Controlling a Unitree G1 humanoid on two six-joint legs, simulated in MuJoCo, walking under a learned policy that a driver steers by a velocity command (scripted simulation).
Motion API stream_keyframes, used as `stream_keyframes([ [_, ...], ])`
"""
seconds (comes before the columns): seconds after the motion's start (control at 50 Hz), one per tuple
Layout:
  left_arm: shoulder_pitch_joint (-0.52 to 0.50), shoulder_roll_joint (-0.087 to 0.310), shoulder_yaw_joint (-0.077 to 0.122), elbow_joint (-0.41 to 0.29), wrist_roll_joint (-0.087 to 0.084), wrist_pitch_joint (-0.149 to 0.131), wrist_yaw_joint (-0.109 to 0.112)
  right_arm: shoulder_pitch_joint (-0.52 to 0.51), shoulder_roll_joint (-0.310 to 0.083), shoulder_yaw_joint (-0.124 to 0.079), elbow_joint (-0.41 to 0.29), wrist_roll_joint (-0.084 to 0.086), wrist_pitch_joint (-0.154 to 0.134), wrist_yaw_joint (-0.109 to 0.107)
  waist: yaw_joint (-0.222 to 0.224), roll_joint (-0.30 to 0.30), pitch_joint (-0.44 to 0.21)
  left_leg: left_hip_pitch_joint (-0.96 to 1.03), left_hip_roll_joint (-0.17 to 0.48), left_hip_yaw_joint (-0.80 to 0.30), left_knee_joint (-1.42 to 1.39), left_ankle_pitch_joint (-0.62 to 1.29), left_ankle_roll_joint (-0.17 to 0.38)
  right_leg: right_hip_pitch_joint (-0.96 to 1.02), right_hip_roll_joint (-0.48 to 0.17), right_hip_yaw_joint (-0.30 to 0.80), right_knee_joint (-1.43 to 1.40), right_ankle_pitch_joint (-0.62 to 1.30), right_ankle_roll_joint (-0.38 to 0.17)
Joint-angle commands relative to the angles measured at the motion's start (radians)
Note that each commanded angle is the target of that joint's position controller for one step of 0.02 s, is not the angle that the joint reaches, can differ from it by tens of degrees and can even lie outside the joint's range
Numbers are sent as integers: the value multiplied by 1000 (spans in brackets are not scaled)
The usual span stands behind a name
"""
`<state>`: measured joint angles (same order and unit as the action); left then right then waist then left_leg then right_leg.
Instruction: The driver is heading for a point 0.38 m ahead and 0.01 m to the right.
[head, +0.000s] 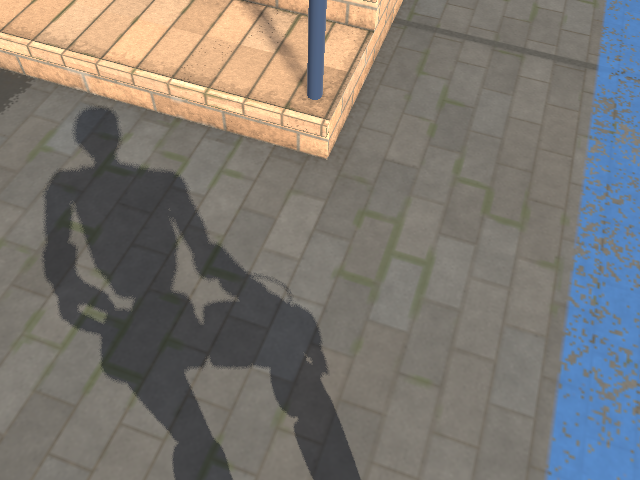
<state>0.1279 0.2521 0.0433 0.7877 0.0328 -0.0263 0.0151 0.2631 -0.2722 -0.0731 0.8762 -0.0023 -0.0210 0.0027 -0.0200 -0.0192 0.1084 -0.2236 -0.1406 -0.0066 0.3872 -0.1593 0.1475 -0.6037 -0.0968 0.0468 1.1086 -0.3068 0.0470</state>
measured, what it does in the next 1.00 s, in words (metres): walks ahead: right foot, then left foot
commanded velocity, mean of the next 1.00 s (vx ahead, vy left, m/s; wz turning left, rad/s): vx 0.04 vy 0.00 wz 0.22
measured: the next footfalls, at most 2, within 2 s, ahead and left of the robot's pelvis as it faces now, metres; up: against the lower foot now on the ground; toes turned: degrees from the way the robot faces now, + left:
right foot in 0.34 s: +0.22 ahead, -0.13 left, +0.00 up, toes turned +12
left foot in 0.68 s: +0.10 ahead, +0.07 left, +0.00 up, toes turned +7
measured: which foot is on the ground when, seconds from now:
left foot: down 0.00-0.34, up 0.36-0.66, down 0.68-1.00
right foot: up 0.00-0.32, down 0.34-1.00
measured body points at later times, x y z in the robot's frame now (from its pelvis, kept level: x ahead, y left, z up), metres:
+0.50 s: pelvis +0.11 -0.05 +0.00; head +0.14 -0.07 +0.45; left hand +0.18 +0.22 -0.11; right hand +0.24 -0.31 -0.14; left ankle +0.02 +0.05 -0.68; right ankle +0.18 -0.13 -0.74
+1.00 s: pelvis +0.11 -0.03 +0.00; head +0.11 -0.03 +0.45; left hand +0.10 +0.22 -0.15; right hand +0.19 -0.27 -0.15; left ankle +0.06 +0.06 -0.74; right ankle +0.18 -0.13 -0.74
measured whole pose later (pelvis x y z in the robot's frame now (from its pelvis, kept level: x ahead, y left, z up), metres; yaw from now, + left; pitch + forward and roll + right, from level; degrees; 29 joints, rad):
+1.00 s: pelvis +0.11 -0.03 +0.00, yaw +10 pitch -2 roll +0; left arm 0.25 0.23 0.00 1.03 0.01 0.01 0.01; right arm 0.25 -0.21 0.01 1.07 -0.01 0.00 -0.03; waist 0.02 -0.01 0.02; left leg -0.08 -0.05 -0.06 0.38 -0.26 0.03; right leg -0.22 0.02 0.01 0.38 -0.13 -0.01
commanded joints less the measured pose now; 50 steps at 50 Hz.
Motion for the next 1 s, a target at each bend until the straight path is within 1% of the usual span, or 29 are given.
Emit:
stream_keyframes([
  [0.02, 112, 74, 16, -24, -1, 22, 2, 47, -147, -31, -59, -1, -8, -9, 29, 66, -175, 97, 242, -173, -28, 845, 83, 27, 28, -42, -52, 75, 16],
  [0.08, 27, 90, 14, -57, -6, 28, 4, 83, -148, -31, -66, -1, 9, -17, -5, 89, -170, 140, 242, -224, -13, 763, 55, -15, 34, -26, -134, 118, 15],
  [0.14, -33, 101, 10, -81, -12, 30, 7, 114, -156, -34, -72, -8, 21, -24, -30, 96, -154, 192, 264, -291, 7, 718, 56, -41, 48, -6, -203, 118, 6],
  [0.22, -38, 107, 4, -82, -20, 21, 11, 117, -144, -27, -76, -22, 29, -28, -40, 104, -133, 225, 283, -317, 56, 774, 67, 15, 75, -7, -307, 67, -28],
  [0.26, -13, 111, 2, -77, -23, 15, 14, 100, -145, -25, -79, -25, 32, -29, -31, 108, -123, 208, 283, -335, 90, 785, 58, 96, 93, -10, -386, 32, -54],
  [0.28, 17, 113, 2, -69, -25, 11, 16, 79, -147, -23, -82, -23, 34, -30, -15, 110, -119, 182, 275, -342, 109, 765, 42, 166, 102, -12, -454, 29, -68],
  [0.3, 60, 112, 3, -56, -23, 6, 19, 50, -148, -21, -86, -15, 33, -31, 13, 105, -117, 148, 253, -342, 142, 729, 16, 260, 112, -21, -561, 76, -82],
  [0.32, 115, 113, 4, -42, -14, -4, 23, 20, -145, -17, -93, 2, 28, -32, 54, 80, -128, 89, 217, -334, 202, 659, -23, 401, 94, -5, -710, 243, -101],
  [0.34, 156, 174, 13, -48, -5, -15, 33, 46, -100, -1, -117, 10, 18, -31, 48, -68, -214, 13, 145, -270, 359, 373, -72, 569, -101, 188, -736, 592, -155],
  [0.36, 129, 226, 18, -66, -24, -1, 29, 172, -73, -3, -96, 5, 28, -37, -5, -230, -265, -122, -51, -138, 570, -464, -104, 653, -327, 417, -698, 1053, -323],
  [0.38, 160, 180, 8, -50, -39, 9, 21, 167, -129, -13, -73, -20, 45, -43, 10, -145, -279, -143, -27, -139, 689, -544, -110, 571, -344, 471, -726, 954, -389],
  [0.4, 118, 131, -6, -54, -34, 10, 18, 117, -135, -16, -60, -23, 57, -41, 2, -56, -199, -147, 0, -166, 732, -465, -120, 496, -274, 383, -750, 777, -361],
  [0.42, 58, 103, -16, -61, -27, 14, 17, 83, -123, -13, -60, -19, 65, -36, -13, -43, -156, -138, 22, -165, 703, -402, -133, 437, -203, 292, -782, 616, -307],
  [0.44, 25, 97, -21, -62, -19, 16, 18, 67, -113, -10, -59, -15, 74, -28, -22, -86, -132, -123, 39, -158, 659, -358, -148, 407, -152, 229, -811, 516, -266],
  [0.46, 14, 99, -22, -56, -14, 16, 20, 76, -101, -4, -47, -13, 80, -21, -25, -128, -127, -92, 39, -137, 621, -326, -162, 385, -106, 177, -824, 470, -245],
  [0.48, 16, 101, -22, -46, -11, 16, 18, 82, -91, 2, -34, -10, 83, -17, -26, -136, -133, -67, 37, -113, 565, -317, -172, 384, -80, 143, -825, 447, -231],
  [0.54, 58, 121, -19, -9, -15, 15, 15, 45, -64, 19, -12, -6, 90, -20, 2, -130, -148, -20, 60, -62, 373, -328, -181, 420, -81, 146, -827, 352, -234],
  [0.58, 77, 141, -12, 10, -13, 22, 11, 16, -64, 25, 0, -5, 91, -26, 21, -142, -146, 5, 76, -41, 268, -299, -170, 424, -86, 172, -832, 248, -238],
  [0.6, 78, 145, -10, 17, -12, 26, 9, 14, -67, 26, 9, -3, 89, -27, 23, -146, -143, 20, 81, -33, 218, -269, -162, 419, -86, 184, -833, 203, -237],
  [0.64, 60, 146, -8, 26, -16, 36, 9, 44, -55, 33, 42, -4, 78, -30, -2, -127, -136, 100, 85, -9, 51, -142, -140, 374, -74, 181, -820, 129, -210],
  [0.66, 73, 143, -8, 36, -18, 39, 9, 43, -59, 36, 52, -8, 69, -32, -5, -104, -122, 150, 100, -32, -45, -65, -123, 330, -66, 180, -819, 86, -176],
  [0.68, 84, 130, -10, 40, -21, 38, 7, 27, -83, 36, 51, -21, 57, -34, 6, -61, -116, 185, 159, -115, -73, -43, -105, 282, -54, 179, -810, 42, -134],
  [0.7, 95, 109, -13, 35, -31, 36, 2, -10, -129, 30, 49, -24, 48, -35, 42, 40, -93, 105, 233, -212, -75, -93, -73, 284, 12, 113, -794, -6, -100],
  [0.72, 69, 94, -15, 49, -33, 39, -1, -42, -91, 42, 60, -16, 39, -29, 44, 86, -62, -35, 255, -230, -111, -159, -61, 391, 56, 57, -774, 50, -87],
  [0.74, 74, 87, -16, 68, -30, 39, -2, -54, -63, 53, 67, -16, 29, -27, 51, 93, -60, -86, 253, -230, -141, -197, -72, 469, 53, 55, -756, 110, -84],
  [0.78, 102, 93, -14, 104, -23, 34, -4, -46, -74, 54, 92, -11, 18, -33, 57, 107, -57, -85, 224, -200, -152, -180, -94, 509, 35, 61, -748, 167, -94],
  [0.8, 111, 97, -13, 117, -20, 31, -4, -35, -73, 55, 104, -9, 15, -36, 55, 102, -53, -66, 219, -190, -146, -149, -95, 498, 29, 66, -752, 181, -97],
  [0.84, 118, 90, -16, 145, -21, 27, -4, -12, -66, 57, 126, -6, 14, -37, 47, 77, -50, -28, 214, -177, -133, -114, -91, 468, 26, 67, -763, 181, -96],
  [1.0, 131, 65, -27, 228, -23, 27, 4, 22, -45, 64, 183, -6, 14, -40, 33, 23, -42, 5, 211, -161, -119, -73, -78, 449, 25, 68, -777, 187, -82],
])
